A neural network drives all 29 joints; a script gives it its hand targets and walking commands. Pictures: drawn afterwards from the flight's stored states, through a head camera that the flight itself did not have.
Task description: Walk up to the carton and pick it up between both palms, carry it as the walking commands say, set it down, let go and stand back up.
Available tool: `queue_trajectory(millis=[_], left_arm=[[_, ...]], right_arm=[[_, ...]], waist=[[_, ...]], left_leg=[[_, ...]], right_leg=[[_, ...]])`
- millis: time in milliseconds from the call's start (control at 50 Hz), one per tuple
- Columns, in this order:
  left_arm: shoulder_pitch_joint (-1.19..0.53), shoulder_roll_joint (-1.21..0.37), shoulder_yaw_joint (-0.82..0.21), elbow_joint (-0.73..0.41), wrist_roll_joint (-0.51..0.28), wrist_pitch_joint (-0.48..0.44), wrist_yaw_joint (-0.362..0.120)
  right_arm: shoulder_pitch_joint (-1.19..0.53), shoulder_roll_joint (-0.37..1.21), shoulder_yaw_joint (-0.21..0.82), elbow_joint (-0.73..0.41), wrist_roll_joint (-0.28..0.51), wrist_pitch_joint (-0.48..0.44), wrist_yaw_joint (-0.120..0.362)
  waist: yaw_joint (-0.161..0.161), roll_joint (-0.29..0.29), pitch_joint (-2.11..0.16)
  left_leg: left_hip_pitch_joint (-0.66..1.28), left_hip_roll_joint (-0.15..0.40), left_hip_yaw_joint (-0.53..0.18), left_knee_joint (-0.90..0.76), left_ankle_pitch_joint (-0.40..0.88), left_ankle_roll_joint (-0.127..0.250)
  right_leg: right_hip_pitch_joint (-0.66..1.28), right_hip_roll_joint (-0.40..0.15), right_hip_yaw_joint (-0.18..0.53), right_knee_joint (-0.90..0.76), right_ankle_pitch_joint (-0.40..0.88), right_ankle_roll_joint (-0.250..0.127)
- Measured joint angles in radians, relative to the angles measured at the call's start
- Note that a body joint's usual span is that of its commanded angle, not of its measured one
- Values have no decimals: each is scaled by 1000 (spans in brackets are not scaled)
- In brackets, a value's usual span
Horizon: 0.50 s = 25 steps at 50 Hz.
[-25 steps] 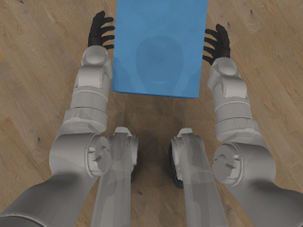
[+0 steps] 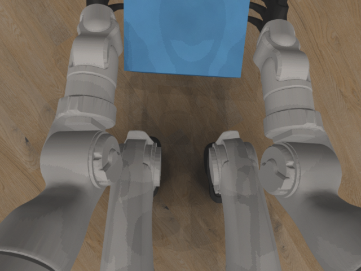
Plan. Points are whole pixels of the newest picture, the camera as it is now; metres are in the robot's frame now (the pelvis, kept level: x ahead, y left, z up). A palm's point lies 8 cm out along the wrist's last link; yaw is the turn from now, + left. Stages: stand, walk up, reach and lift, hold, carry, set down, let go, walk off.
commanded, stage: set down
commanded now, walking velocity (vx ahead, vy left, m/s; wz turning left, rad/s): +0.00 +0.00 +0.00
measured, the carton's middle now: (186, 0) +0.58 +0.01 -0.22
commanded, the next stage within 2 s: none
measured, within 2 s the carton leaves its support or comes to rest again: rests again in 1.12 s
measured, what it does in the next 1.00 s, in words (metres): lowers itself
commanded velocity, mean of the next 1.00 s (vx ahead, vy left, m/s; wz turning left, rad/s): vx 0.00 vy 0.00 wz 0.00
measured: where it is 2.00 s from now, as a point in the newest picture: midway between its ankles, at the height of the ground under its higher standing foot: (183, 180)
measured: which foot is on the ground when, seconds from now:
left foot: down 0.00-1.00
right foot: down 0.00-1.00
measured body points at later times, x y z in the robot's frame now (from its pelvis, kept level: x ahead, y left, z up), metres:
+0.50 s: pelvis -0.01 +0.00 -0.05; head +0.36 +0.02 +0.19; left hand +0.57 +0.17 -0.22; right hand +0.55 -0.13 -0.22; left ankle +0.12 +0.11 -0.41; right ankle +0.10 -0.12 -0.41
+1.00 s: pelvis +0.00 -0.01 -0.07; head +0.38 +0.01 +0.16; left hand +0.58 +0.16 -0.25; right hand +0.57 -0.14 -0.26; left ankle +0.12 +0.11 -0.41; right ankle +0.10 -0.12 -0.41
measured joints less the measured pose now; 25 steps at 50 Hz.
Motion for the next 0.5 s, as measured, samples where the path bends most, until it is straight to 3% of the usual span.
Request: queue_trajectory(millis=[160,340,420,500], left_arm=[[-163,83,-71,-9,-93,-13,22],[-198,129,-170,84,-177,13,51],[-253,148,-166,166,-163,-12,33],[-277,163,-132,234,-136,-32,-32]], right_arm=[[-155,-71,44,-32,69,-6,-12],[-177,-117,122,58,134,17,-32],[-227,-128,109,133,114,-8,-10],[-252,-132,84,195,86,-24,21]], waist=[[5,-2,343],[7,-10,330],[5,-12,324],[-2,-14,264]], left_leg=[[105,1,2,73,-10,3],[37,0,5,153,-18,6],[22,-3,4,166,-16,5],[-44,-6,4,181,-9,3]], right_leg=[[110,5,-4,69,-12,5],[44,8,-9,150,-25,9],[31,6,-11,165,-25,7],[-35,4,-13,183,-21,6]])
